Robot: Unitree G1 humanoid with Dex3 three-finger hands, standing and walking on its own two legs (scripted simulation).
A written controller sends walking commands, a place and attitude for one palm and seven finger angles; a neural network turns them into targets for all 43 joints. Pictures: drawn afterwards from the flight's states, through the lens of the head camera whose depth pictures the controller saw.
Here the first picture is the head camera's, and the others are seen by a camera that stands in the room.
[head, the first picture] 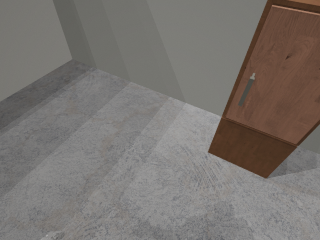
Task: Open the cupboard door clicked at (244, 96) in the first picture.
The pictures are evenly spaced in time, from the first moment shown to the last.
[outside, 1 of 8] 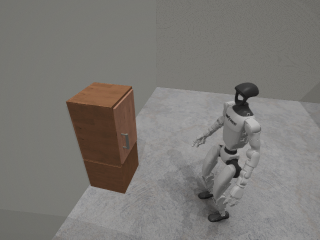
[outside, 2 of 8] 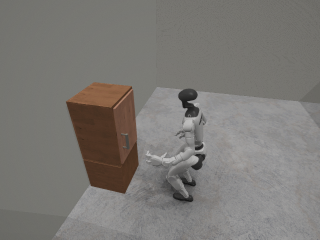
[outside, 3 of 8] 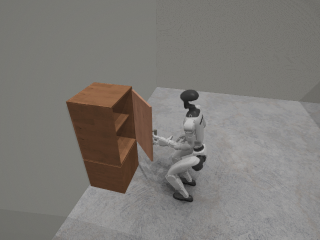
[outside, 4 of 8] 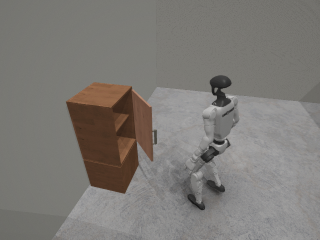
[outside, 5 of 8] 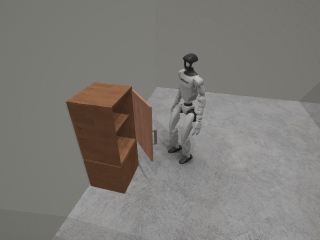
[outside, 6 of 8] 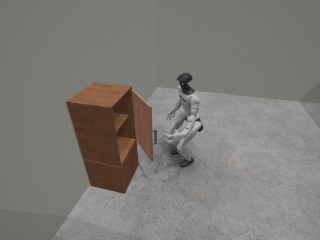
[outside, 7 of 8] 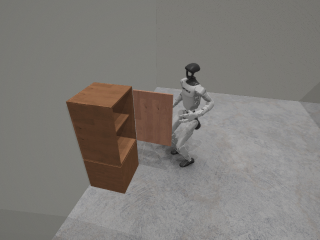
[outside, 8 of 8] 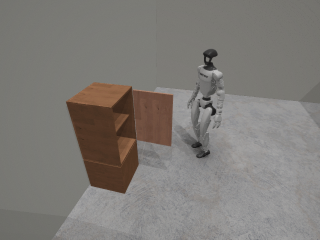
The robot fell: no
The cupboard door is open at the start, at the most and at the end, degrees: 0 91 88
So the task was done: yes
